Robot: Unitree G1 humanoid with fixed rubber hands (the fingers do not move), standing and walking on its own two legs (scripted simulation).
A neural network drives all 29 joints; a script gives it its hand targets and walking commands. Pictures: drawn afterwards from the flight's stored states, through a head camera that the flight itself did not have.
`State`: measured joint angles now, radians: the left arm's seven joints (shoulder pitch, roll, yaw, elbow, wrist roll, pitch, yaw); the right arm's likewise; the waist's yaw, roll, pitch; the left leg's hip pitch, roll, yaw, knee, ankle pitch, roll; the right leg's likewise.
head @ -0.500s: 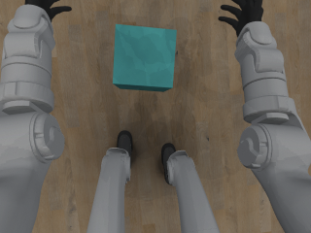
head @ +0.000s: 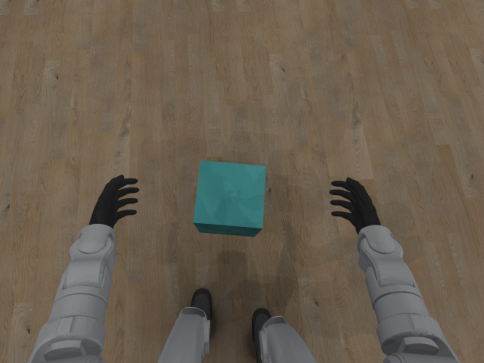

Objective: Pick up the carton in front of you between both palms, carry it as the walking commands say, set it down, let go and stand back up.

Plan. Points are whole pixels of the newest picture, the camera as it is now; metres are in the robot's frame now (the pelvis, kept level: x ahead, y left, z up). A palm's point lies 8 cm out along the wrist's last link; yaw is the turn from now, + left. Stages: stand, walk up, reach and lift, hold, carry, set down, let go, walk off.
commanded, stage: let go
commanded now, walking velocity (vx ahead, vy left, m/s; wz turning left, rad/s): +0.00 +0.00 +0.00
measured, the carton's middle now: (229, 202) +0.49 +0.01 -0.60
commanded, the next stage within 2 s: stand in 0.84 s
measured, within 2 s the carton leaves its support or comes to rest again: neither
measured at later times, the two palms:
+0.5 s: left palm (64, 331) +0.19 +0.23 -0.03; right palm (418, 324) +0.19 -0.23 -0.02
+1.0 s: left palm (35, 335) +0.18 +0.28 -0.04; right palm (435, 321) +0.19 -0.27 -0.03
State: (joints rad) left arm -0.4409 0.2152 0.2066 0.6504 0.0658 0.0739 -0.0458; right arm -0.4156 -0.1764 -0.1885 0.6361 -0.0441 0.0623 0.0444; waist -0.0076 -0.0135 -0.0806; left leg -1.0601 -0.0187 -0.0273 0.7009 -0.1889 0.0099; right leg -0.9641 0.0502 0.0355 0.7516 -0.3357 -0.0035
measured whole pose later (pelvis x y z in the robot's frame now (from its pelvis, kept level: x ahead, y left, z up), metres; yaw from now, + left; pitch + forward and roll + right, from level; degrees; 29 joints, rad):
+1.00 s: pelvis +0.04 +0.01 +0.04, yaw -1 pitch -1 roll +0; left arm 0.24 0.31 0.05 0.56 0.04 0.06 0.00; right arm 0.17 -0.29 -0.05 0.63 -0.04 0.05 0.01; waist 0.00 -0.03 0.02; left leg -0.25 -0.03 0.00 0.53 -0.27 0.02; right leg -0.13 0.03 0.07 0.51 -0.37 0.00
